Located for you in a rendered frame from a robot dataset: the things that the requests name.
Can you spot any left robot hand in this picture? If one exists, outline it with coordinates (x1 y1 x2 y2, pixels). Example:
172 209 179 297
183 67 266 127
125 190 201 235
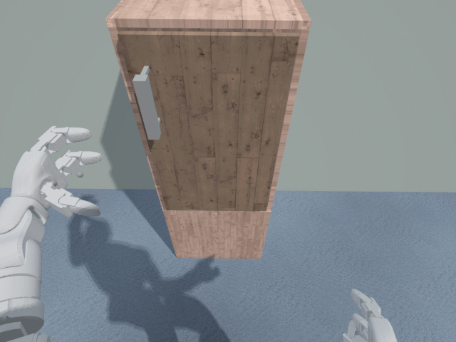
11 126 103 217

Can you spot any cupboard door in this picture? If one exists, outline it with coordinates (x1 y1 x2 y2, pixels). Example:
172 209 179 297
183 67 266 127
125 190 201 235
118 31 299 211

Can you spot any left robot forearm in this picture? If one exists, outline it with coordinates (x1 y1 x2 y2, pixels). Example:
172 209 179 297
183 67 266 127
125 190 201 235
0 196 49 342

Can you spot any handle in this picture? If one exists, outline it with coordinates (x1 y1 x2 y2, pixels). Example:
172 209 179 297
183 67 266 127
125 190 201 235
133 66 161 140

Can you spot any right robot hand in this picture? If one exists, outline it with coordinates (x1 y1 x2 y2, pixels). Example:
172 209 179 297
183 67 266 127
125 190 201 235
343 289 397 342

